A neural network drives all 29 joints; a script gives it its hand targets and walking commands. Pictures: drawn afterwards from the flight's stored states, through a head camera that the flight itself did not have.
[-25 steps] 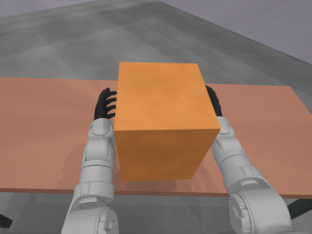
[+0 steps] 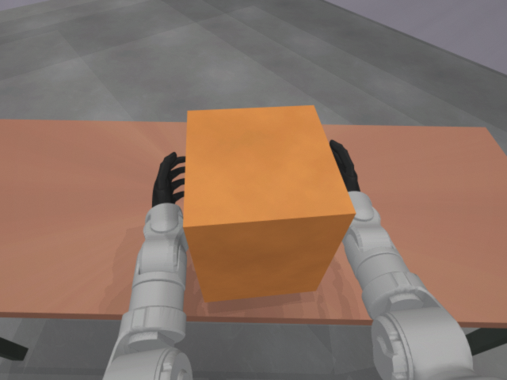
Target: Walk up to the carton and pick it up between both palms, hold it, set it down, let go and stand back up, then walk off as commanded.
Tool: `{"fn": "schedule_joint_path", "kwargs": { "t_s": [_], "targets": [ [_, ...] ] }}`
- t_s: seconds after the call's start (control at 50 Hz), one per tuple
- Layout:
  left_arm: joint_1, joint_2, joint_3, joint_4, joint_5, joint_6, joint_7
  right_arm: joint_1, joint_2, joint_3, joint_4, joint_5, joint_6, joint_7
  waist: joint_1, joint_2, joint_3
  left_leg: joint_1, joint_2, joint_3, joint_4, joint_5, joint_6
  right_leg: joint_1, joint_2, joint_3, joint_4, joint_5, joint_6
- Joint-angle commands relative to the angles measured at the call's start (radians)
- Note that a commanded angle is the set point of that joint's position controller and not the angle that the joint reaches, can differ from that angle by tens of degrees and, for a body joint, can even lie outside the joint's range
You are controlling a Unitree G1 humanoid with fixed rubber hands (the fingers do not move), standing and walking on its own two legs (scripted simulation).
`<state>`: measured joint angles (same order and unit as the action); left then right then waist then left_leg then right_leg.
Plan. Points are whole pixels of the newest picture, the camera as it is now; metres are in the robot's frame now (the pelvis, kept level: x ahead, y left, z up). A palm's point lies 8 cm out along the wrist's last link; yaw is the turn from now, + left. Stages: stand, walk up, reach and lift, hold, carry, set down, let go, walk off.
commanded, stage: set down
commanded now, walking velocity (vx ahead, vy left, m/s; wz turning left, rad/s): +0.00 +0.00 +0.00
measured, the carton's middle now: (256, 208) +0.38 +0.04 +0.06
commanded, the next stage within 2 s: none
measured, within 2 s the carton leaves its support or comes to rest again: rests again in 0.76 s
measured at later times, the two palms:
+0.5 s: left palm (160, 220) +0.34 +0.19 +0.06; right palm (338, 201) +0.40 -0.09 +0.07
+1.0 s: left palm (167, 226) +0.34 +0.19 +0.04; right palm (338, 206) +0.40 -0.10 +0.05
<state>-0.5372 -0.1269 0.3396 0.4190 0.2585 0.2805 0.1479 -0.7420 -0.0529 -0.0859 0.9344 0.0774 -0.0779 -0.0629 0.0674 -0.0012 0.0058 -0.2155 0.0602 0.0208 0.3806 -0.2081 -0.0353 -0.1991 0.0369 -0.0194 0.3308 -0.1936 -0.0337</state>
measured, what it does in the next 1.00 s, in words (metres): stands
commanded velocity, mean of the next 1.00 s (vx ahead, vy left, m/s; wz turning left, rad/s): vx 0.00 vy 0.00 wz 0.00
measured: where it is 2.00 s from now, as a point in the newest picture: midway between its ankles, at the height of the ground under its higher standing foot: outside the picture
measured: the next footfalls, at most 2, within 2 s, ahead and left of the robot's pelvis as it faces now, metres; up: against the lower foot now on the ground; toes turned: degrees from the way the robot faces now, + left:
none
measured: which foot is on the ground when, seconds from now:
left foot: down 0.00-1.00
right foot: down 0.00-1.00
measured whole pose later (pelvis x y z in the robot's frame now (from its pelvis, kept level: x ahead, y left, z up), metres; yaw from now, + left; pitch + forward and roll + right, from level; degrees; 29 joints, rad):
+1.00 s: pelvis -0.01 +0.00 +0.00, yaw +0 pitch +5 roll -1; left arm -0.49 -0.14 0.37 0.59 0.26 0.02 0.16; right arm -0.73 -0.05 -0.11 1.07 -0.04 -0.25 -0.05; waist 0.07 0.01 0.01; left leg -0.26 0.06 0.02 0.38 -0.21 -0.04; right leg -0.25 0.04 -0.03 0.33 -0.18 -0.03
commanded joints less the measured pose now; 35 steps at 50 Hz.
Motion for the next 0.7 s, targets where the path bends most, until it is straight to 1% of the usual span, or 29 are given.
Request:
{"fn": "schedule_joint_path", "kwargs": {
  "t_s": [0.0,0.04,0.1,0.14,0.2,0.22,0.24,0.26,0.3,0.34,0.38,0.4,0.42,0.46,0.48,0.5,0.52,0.54,0.58,0.68],
  "targets": [
    [-0.499,-0.522,-0.355,-0.107,-0.005,-0.108,-0.113,-0.565,0.543,0.347,-0.302,-0.030,-0.081,0.108,0.120,0.030,-0.658,0.167,-0.054,0.045,0.035,0.685,-0.023,0.206,0.016,-0.042,0.021,0.667,0.042],
    [-0.493,-0.518,-0.342,-0.080,0.001,-0.117,-0.121,-0.565,0.546,0.340,-0.290,-0.042,-0.085,0.107,0.119,0.016,-0.648,0.133,-0.057,0.048,0.024,0.652,-0.018,0.229,0.010,-0.039,0.029,0.691,0.049],
    [-0.492,-0.507,-0.328,-0.059,0.010,-0.125,-0.129,-0.556,0.541,0.328,-0.270,-0.058,-0.087,0.108,0.113,0.009,-0.620,0.103,-0.060,0.051,0.008,0.607,-0.015,0.244,0.005,-0.039,0.032,0.690,0.054],
    [-0.493,-0.508,-0.323,-0.053,0.013,-0.134,-0.131,-0.549,0.537,0.318,-0.255,-0.069,-0.092,0.113,0.116,0.008,-0.619,0.094,-0.058,0.053,0.001,0.594,-0.015,0.244,0.005,-0.041,0.033,0.676,0.055],
    [-0.491,-0.503,-0.307,-0.028,0.028,-0.142,-0.135,-0.540,0.534,0.293,-0.220,-0.090,-0.098,0.121,0.114,0.013,-0.591,0.088,-0.057,0.059,-0.005,0.580,-0.015,0.232,0.006,-0.042,0.029,0.641,0.050],
    [-0.501,-0.502,-0.306,-0.023,0.029,-0.146,-0.134,-0.539,0.524,0.275,-0.201,-0.100,-0.100,0.125,0.111,0.015,-0.592,0.096,-0.053,0.060,-0.005,0.575,-0.016,0.216,0.008,-0.046,0.025,0.606,0.046],
    [-0.491,-0.496,-0.299,-0.012,0.035,-0.148,-0.132,-0.535,0.517,0.266,-0.189,-0.103,-0.101,0.128,0.116,0.014,-0.579,0.101,-0.051,0.060,-0.007,0.573,-0.015,0.205,0.010,-0.046,0.018,0.582,0.042],
    [-0.488,-0.497,-0.297,-0.007,0.040,-0.148,-0.132,-0.520,0.509,0.250,-0.165,-0.115,-0.101,0.131,0.110,0.018,-0.565,0.104,-0.049,0.062,-0.008,0.570,-0.016,0.192,0.011,-0.048,0.014,0.559,0.037],
    [-0.488,-0.498,-0.294,0.003,0.049,-0.150,-0.131,-0.511,0.499,0.219,-0.135,-0.131,-0.104,0.141,0.108,0.023,-0.552,0.123,-0.043,0.065,-0.006,0.571,-0.019,0.163,0.016,-0.055,0.003,0.505,0.030],
    [-0.500,-0.501,-0.291,0.006,0.055,-0.159,-0.123,-0.506,0.490,0.189,-0.108,-0.145,-0.111,0.152,0.109,0.035,-0.561,0.148,-0.036,0.068,0.001,0.591,-0.024,0.119,0.025,-0.062,-0.010,0.434,0.016],
    [-0.513,-0.509,-0.302,0.005,0.055,-0.170,-0.115,-0.506,0.492,0.166,-0.091,-0.155,-0.125,0.159,0.106,0.056,-0.572,0.174,-0.029,0.069,0.008,0.609,-0.031,0.075,0.028,-0.069,-0.021,0.391,0.007],
    [-0.525,-0.514,-0.305,0.008,0.051,-0.178,-0.111,-0.517,0.489,0.152,-0.087,-0.160,-0.133,0.162,0.106,0.056,-0.577,0.182,-0.026,0.067,0.012,0.612,-0.033,0.059,0.031,-0.070,-0.029,0.361,0.003],
    [-0.534,-0.519,-0.307,0.010,0.051,-0.187,-0.107,-0.523,0.496,0.148,-0.084,-0.165,-0.142,0.164,0.108,0.061,-0.585,0.183,-0.025,0.069,0.014,0.616,-0.035,0.045,0.031,-0.073,-0.032,0.347,0.000],
    [-0.542,-0.523,-0.307,0.025,0.047,-0.206,-0.101,-0.535,0.508,0.140,-0.090,-0.176,-0.158,0.167,0.111,0.051,-0.595,0.180,-0.022,0.073,0.014,0.611,-0.033,0.036,0.032,-0.073,-0.037,0.331,-0.003],
    [-0.547,-0.519,-0.306,0.041,0.044,-0.215,-0.098,-0.546,0.508,0.130,-0.089,-0.179,-0.167,0.167,0.108,0.055,-0.600,0.172,-0.023,0.075,0.015,0.603,-0.034,0.033,0.031,-0.072,-0.040,0.325,-0.005],
    [-0.553,-0.517,-0.304,0.051,0.044,-0.226,-0.096,-0.546,0.513,0.127,-0.083,-0.186,-0.173,0.168,0.114,0.050,-0.600,0.165,-0.023,0.077,0.014,0.593,-0.033,0.032,0.030,-0.072,-0.039,0.317,-0.003],
    [-0.558,-0.516,-0.299,0.062,0.046,-0.237,-0.094,-0.548,0.512,0.116,-0.073,-0.193,-0.179,0.169,0.108,0.047,-0.601,0.162,-0.022,0.079,0.013,0.584,-0.032,0.030,0.030,-0.072,-0.042,0.310,-0.005],
    [-0.562,-0.516,-0.296,0.068,0.048,-0.247,-0.091,-0.546,0.516,0.118,-0.068,-0.196,-0.184,0.169,0.115,0.050,-0.612,0.160,-0.021,0.080,0.015,0.590,-0.034,0.029,0.031,-0.072,-0.040,0.309,-0.005],
    [-0.566,-0.506,-0.281,0.088,0.056,-0.265,-0.086,-0.535,0.519,0.105,-0.042,-0.204,-0.190,0.172,0.119,0.049,-0.592,0.144,-0.020,0.084,0.006,0.566,-0.030,0.028,0.028,-0.069,-0.045,0.293,-0.006],
    [-0.557,-0.505,-0.263,0.119,0.062,-0.295,-0.082,-0.505,0.515,0.074,0.001,-0.225,-0.201,0.177,0.115,0.052,-0.583,0.134,-0.019,0.089,0.002,0.547,-0.028,0.019,0.027,-0.068,-0.045,0.274,-0.011]
  ]
}}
